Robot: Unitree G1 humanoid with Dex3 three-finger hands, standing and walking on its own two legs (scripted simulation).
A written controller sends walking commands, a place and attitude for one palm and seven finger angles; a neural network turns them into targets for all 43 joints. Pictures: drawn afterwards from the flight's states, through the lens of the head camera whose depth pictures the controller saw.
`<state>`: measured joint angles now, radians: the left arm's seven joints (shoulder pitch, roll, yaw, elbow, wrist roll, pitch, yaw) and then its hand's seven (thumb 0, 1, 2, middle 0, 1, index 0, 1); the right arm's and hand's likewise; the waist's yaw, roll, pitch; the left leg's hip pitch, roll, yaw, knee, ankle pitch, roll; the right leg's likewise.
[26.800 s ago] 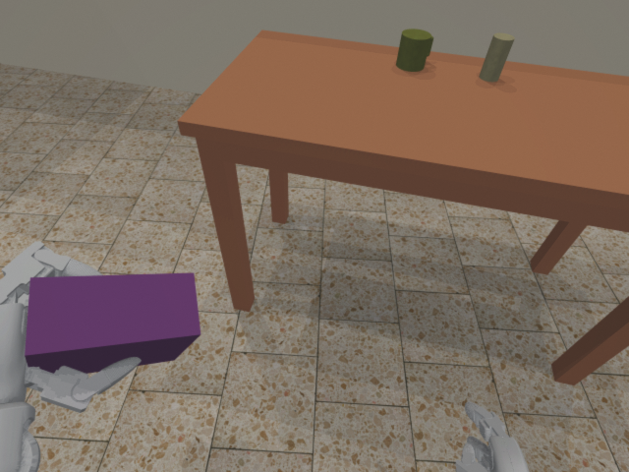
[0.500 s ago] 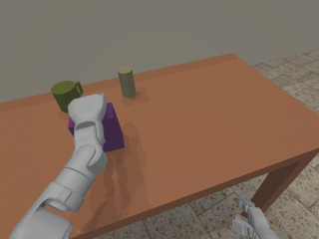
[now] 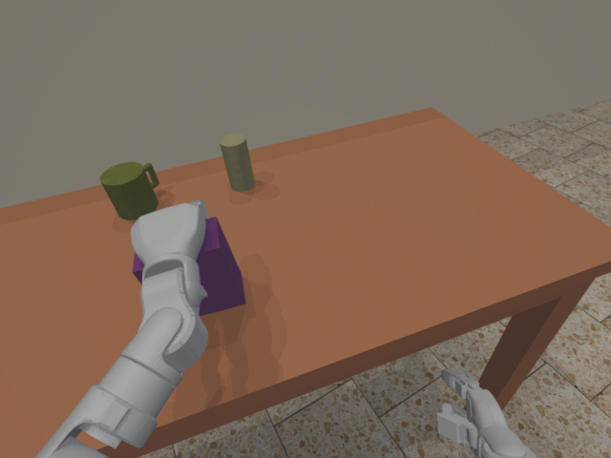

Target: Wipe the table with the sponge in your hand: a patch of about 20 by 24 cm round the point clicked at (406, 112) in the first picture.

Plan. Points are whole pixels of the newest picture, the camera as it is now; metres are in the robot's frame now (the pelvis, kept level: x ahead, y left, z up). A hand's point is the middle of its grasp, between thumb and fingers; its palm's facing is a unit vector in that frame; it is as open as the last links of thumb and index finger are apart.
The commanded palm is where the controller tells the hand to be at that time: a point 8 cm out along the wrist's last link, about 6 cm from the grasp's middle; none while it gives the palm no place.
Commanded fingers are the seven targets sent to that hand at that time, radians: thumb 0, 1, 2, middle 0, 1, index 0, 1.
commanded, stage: wipe back along the third lane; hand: left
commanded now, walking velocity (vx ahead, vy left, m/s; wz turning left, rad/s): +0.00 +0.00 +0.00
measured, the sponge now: (199, 281) +0.34 +0.21 +0.07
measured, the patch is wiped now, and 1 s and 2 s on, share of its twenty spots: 0.95 0.95 1.00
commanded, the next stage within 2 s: slide back across to the middle lane in 0.32 s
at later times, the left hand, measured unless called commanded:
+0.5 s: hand (195, 277) +0.30 +0.18 +0.12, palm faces +0.16 -0.11 -0.98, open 10.5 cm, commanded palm +0.25 +0.18 +0.16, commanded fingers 0.00 0.10 1.30 -1.20 -1.60 -1.20 -1.60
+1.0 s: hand (154, 290) +0.27 +0.22 +0.13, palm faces +0.18 -0.20 -0.96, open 10.5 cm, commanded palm +0.22 +0.23 +0.18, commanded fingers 0.00 0.10 1.30 -1.20 -1.60 -1.20 -1.60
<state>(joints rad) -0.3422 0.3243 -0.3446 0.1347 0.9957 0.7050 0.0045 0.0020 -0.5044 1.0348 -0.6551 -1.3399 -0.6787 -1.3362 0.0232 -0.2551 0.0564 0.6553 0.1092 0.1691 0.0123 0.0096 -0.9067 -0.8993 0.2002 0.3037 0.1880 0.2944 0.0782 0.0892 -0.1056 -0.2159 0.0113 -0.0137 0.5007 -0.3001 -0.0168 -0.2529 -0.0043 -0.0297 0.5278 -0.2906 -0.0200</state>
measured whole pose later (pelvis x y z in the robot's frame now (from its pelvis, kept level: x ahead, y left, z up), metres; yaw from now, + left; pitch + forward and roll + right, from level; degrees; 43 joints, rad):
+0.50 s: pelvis -0.01 -0.01 +0.00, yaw +0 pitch -1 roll +1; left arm -0.20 0.31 -0.34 -0.03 0.99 0.69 0.03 0.00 -0.50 1.03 -0.65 -1.35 -0.67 -1.34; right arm 0.02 -0.26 0.04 0.65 0.11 0.15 0.03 0.01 -0.91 -0.90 0.20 0.30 0.20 0.30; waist 0.09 0.10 -0.10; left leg -0.19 0.03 -0.01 0.50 -0.30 -0.03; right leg -0.24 0.01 -0.03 0.54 -0.29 -0.04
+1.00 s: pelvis -0.01 -0.02 +0.00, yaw -1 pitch -2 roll +1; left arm -0.04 0.42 -0.16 -0.22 0.88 0.64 -0.03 -0.01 -0.51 1.04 -0.66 -1.34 -0.68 -1.33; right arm 0.01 -0.27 0.05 0.62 0.09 0.13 -0.03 0.01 -0.91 -0.90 0.20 0.30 0.20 0.30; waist 0.10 0.09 -0.07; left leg -0.16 0.04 0.00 0.49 -0.29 -0.04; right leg -0.22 0.03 -0.02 0.53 -0.29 -0.05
